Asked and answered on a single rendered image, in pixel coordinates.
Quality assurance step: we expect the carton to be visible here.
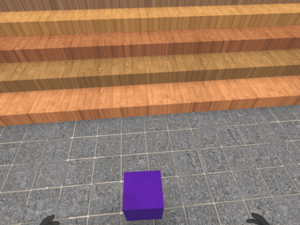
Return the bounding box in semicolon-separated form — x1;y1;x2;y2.
123;171;164;221

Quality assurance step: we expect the left robot hand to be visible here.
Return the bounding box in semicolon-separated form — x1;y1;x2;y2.
40;215;60;225

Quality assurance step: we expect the right robot hand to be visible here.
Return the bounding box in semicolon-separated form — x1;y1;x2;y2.
246;213;270;225

